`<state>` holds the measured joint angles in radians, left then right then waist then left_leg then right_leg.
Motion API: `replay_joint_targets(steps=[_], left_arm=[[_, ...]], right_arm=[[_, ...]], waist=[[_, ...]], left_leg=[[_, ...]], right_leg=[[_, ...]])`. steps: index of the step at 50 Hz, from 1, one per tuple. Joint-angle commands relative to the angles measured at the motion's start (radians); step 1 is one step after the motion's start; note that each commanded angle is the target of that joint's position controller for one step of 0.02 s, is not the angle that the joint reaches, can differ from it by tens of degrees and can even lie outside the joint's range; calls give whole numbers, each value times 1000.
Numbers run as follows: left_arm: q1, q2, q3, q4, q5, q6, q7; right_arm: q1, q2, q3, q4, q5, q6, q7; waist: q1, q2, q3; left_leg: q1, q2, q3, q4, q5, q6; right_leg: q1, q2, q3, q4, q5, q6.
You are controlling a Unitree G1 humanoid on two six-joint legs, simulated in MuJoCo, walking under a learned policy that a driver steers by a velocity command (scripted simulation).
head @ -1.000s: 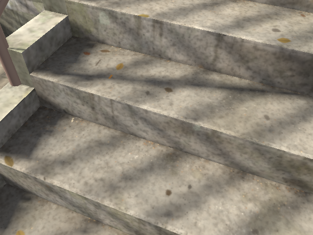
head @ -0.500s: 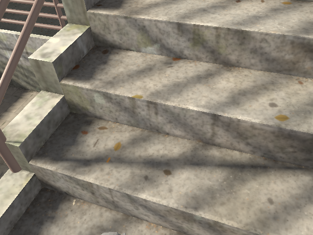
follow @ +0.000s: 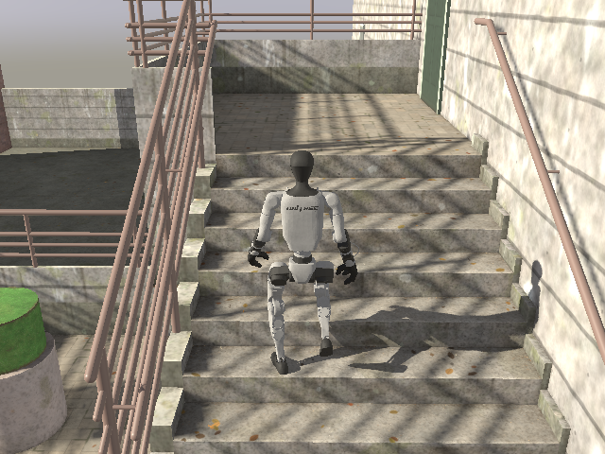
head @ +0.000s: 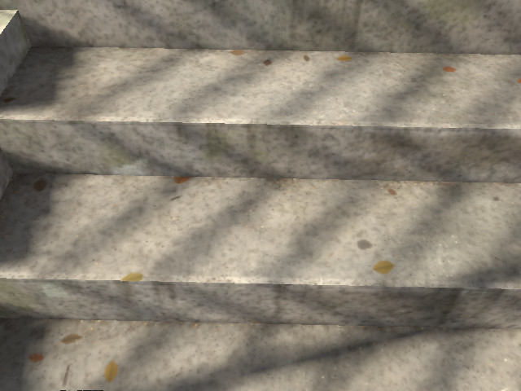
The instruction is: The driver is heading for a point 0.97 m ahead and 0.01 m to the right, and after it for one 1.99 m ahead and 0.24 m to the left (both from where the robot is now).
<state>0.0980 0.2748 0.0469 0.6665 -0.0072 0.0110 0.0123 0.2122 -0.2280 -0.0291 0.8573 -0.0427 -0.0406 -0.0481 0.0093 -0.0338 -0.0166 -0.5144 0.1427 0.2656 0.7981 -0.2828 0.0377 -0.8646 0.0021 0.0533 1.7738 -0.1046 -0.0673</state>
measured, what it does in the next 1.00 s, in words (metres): climbs: right foot, then left foot 0.17 m higher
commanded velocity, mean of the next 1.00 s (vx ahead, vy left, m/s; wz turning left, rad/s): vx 0.33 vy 0.00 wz -0.24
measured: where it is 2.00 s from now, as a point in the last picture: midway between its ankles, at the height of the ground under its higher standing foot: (313, 107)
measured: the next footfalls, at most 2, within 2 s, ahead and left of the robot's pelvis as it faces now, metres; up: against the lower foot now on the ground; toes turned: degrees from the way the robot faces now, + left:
right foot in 0.26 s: +0.09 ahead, -0.11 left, +0.00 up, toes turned -14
left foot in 0.72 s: +0.46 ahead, +0.01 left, +0.17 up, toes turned -8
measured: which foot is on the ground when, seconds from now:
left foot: down 0.00-0.26, up 0.28-0.70, down 0.72-1.00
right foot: up 0.00-0.24, down 0.26-0.74, up 0.76-1.00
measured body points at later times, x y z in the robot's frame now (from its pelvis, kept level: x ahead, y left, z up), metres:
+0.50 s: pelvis +0.14 -0.05 +0.03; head +0.13 -0.07 +0.48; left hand +0.13 +0.19 -0.10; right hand +0.26 -0.27 -0.09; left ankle +0.18 +0.08 -0.36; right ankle +0.05 -0.10 -0.70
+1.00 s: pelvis +0.41 -0.06 +0.20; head +0.40 -0.04 +0.65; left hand +0.68 +0.06 +0.14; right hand +0.28 -0.24 +0.05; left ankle +0.42 +0.01 -0.53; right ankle +0.43 -0.24 -0.25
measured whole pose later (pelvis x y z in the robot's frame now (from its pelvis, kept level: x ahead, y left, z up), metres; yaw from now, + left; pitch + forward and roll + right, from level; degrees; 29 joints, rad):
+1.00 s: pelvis +0.41 -0.06 +0.20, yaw -12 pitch +3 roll +0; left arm 0.04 0.12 -0.07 0.65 0.00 -0.09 -0.05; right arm 0.54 -0.13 0.03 1.11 -0.04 -0.04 0.05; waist 0.00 -0.03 -0.10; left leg -0.32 -0.03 0.10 0.61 -0.34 0.08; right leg -1.17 -0.01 0.16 2.02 0.01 -0.14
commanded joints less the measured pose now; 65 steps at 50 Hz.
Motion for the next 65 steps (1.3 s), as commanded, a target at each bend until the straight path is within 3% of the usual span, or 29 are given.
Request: replay_joint_targets(steps=[1, 5, 9, 12, 13, 14, 15, 17, 20, 25, 28, 31, 33, 34, 36, 37, 38, 39, 41, 43, 47, 49, 52, 55, 59, 61, 63, 64, 65], left_arm=[[126, -133, -70, -45, 24, 22, 13], [64, -38, -39, -63, 13, 42, 28], [33, 18, 2, -104, -7, 65, 15], [161, 42, 39, -40, -10, 41, -12], [270, 60, 55, 14, -2, 22, -22], [329, 139, 64, 11, 24, 0, -27], [365, 189, 73, -18, 16, -37, -30], [308, 87, 41, 24, 0, -63, -24], [308, -59, -13, 75, 27, -36, -18], [515, -82, -40, 246, 57, -40, -15], [397, -83, -61, 244, 35, -42, -6], [457, -44, -59, 302, -21, -52, 24], [491, 27, -50, 340, -41, -54, 23], [532, 68, -45, 356, -15, -57, 25], [422, 158, -20, 349, 12, -55, 24], [356, 124, -21, 301, 34, -75, 26], [361, -60, -44, 275, 16, -107, -15], [288, -80, -37, 254, 15, -150, -73], [26, -153, -63, 70, -9, -151, -104], [135, -186, -85, 63, -2, -121, -86], [180, -215, -134, 28, -7, -92, -67], [59, -185, -146, -30, 24, -86, -61], [-105, -235, -166, -67, 33, -89, -32], [-347, -259, -201, -188, 11, -130, -49], [-580, -274, -232, -322, 25, -150, -73], [-369, -183, -162, -269, 0, -161, -49], [69, 50, -50, -155, 3, -140, -29], [328, 162, -8, -72, 27, -134, -37], [413, 223, 21, 8, 59, -111, -25]], right_arm=[[-94, -45, 3, -84, -5, 11, -8], [-199, -137, -18, -188, -11, 14, -14], [-77, -204, -59, -186, 44, 37, -5], [-17, -143, -57, -136, 71, 57, 6], [-37, -79, -42, -131, 69, 55, 18], [-93, 26, -9, -172, 56, 33, 33], [-136, -24, -22, -204, 59, -1, 44], [-148, -20, -22, -176, 95, -49, 79], [-90, 12, -1, -125, 68, -58, 89], [-216, 156, 86, -215, 87, -63, 103], [-327, 165, 132, -331, 66, -60, 103], [-446, 138, 145, -408, 31, -45, 85], [-343, 90, 126, -376, 53, -61, 81], [-242, 41, 94, -348, 60, -63, 81], [15, -116, 24, -252, 46, -32, 90], [206, -186, -3, -175, 10, -17, 94], [341, -219, -17, -75, -19, 11, 78], [371, -123, 0, -34, -48, 20, 45], [247, 67, 45, 62, 7, -7, 64], [134, 163, 63, 119, -5, -33, 83], [100, 115, 67, 141, -3, -22, 113], [72, 96, 80, 123, 7, -26, 108], [284, 41, 70, 167, 4, -36, 81], [495, 39, 57, 197, 18, 0, 37], [536, 32, 25, 172, 66, 34, -26], [497, -10, 31, 186, 31, -13, 4], [297, -191, -19, 136, 19, -26, 12], [177, -173, -19, 67, 10, -52, 17], [206, 43, 8, 20, 30, -85, 50]], waist=[[84, 148, -1], [65, 125, -99], [-7, 171, -81], [9, 105, -19], [44, -34, 13], [38, -255, 50], [91, -259, -36], [30, -134, 76], [12, -21, 50], [58, -18, 115], [-5, 4, 172], [8, -46, 52], [-59, -100, -129], [-116, -199, -215], [-245, -320, -219], [-295, -165, -293], [-229, 371, -359], [-219, 314, -382], [-98, 73, -18], [47, -50, 52], [124, 9, 97], [123, 9, 77], [4, 110, 50], [-123, 122, 55], [-149, 129, 38], [6, 307, -179], [267, 441, -335], [342, 196, -512], [253, -318, -606]], left_leg=[[47, 182, -150, -415, 144, 124], [27, 208, -42, -457, 276, 131], [181, 283, -98, -500, -166, 129], [202, 205, -80, -324, -392, 96], [65, 110, -17, -36, -353, 73], [-312, 16, -9, 467, -342, 9], [-499, -94, -251, 684, -235, -28], [-706, -45, -334, 963, -15, -41], [-763, -62, -289, 1256, 135, -45], [-1179, -143, -378, 1641, -23, 48], [-1033, -123, -299, 1251, 118, 38], [-531, -40, -57, 940, 188, 43], [-101, -144, 19, 641, 94, 99], [9, -211, 10, 578, -60, 114], [71, -220, -148, 229, -185, 149], [323, -84, -465, 117, -160, 211], [601, 122, -1012, -336, -139, 381], [564, 190, -1328, -526, -243, 356], [236, 163, -996, -459, -341, 237], [56, 84, -653, -390, -168, 145], [8, 15, -382, -455, -3, 124], [-122, -34, -303, -496, 18, 136], [84, 12, -452, -512, 3, 190], [503, 73, -615, -505, -16, 171], [276, 127, -592, -832, 193, 214], [210, 69, -455, -708, 1192, 198], [486, 59, -424, -265, 1782, 126], [280, 4, -424, 44, 1474, 121], [-142, -213, -443, 451, 345, 98]], right_leg=[[-22, -40, -26, -141, 32, 72], [315, -93, -112, -438, -49, 106], [424, -84, -152, -785, -267, 40], [577, -3, -201, -1192, -366, -43], [698, -10, -105, -1287, -355, -77], [812, -203, 285, -1327, -256, -165], [838, -366, 775, -1599, -594, -310], [822, -365, 665, -1602, -577, -274], [803, -259, 383, -1495, -302, -181], [922, -297, 239, -1466, -98, -130], [594, -195, 47, -1583, -144, -53], [444, -215, 11, -1878, 137, -124], [594, -175, -110, -1723, 964, -125], [758, -216, -82, -1589, 1482, -128], [1003, -250, -55, -1253, 1731, -107], [808, -225, -4, -979, 1514, -118], [379, 75, 48, -538, 270, -70], [232, 171, 301, -53, -6, -60], [-47, 99, 233, 217, -9, -114], [-62, 57, 231, 257, 81, -142], [-315, 14, 145, 351, 47, -108], [-250, -42, -10, 192, 160, -46], [-458, -108, -123, 346, 129, 34], [-846, -168, -106, 298, -50, 67], [-290, -177, -176, -315, -181, 90], [399, 24, -320, -463, -201, 35], [559, -11, -47, -699, -387, -68], [893, -200, 263, -811, -326, -142], [1155, -426, 860, -1322, -511, -279]])
Keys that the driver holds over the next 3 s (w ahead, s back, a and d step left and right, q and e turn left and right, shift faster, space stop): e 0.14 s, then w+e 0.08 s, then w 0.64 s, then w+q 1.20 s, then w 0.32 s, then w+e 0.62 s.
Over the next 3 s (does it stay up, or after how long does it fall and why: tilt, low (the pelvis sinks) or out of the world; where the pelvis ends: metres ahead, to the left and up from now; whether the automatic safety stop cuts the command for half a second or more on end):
stays up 1.50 0.28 0.71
